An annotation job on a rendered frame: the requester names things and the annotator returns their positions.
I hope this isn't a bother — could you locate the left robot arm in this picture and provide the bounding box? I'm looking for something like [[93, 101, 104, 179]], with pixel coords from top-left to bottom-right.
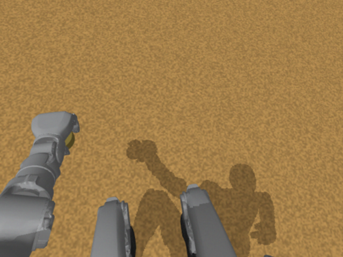
[[0, 134, 65, 257]]

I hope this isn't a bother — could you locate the tin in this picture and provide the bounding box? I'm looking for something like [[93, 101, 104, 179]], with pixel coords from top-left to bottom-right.
[[65, 132, 75, 149]]

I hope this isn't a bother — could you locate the left robot hand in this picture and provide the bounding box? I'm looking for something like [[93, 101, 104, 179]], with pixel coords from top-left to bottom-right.
[[31, 111, 80, 155]]

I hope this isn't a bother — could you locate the right robot foot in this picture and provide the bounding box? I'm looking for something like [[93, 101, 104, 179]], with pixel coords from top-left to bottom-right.
[[181, 214, 197, 257]]

